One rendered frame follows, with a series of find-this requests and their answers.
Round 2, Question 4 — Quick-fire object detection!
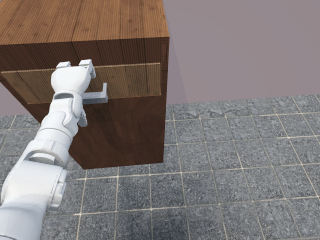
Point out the left robot hand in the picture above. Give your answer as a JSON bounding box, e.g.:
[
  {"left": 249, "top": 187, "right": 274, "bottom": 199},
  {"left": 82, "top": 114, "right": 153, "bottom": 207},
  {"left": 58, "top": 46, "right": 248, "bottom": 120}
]
[{"left": 51, "top": 59, "right": 96, "bottom": 127}]

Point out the robot left upper arm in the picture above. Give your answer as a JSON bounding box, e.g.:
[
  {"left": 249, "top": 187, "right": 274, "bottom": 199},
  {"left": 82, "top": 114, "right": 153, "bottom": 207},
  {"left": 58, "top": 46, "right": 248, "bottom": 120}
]
[{"left": 0, "top": 160, "right": 68, "bottom": 240}]

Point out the cabinet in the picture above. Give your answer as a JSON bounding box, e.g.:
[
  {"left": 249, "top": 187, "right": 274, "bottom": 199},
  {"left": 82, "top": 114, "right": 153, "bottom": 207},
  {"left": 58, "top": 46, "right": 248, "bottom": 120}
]
[{"left": 0, "top": 0, "right": 170, "bottom": 170}]

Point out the handle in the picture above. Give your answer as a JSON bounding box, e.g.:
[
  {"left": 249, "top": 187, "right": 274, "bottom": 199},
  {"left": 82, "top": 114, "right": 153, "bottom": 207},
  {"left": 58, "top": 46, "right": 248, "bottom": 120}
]
[{"left": 81, "top": 83, "right": 108, "bottom": 105}]

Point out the robot left forearm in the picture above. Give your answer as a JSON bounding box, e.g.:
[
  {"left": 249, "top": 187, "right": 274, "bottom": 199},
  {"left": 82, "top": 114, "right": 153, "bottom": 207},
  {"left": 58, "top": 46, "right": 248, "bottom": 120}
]
[{"left": 1, "top": 90, "right": 83, "bottom": 204}]

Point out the drawer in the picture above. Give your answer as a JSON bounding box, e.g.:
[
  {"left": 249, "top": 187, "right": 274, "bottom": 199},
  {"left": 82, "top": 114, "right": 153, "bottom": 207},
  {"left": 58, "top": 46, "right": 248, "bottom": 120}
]
[{"left": 1, "top": 62, "right": 160, "bottom": 103}]

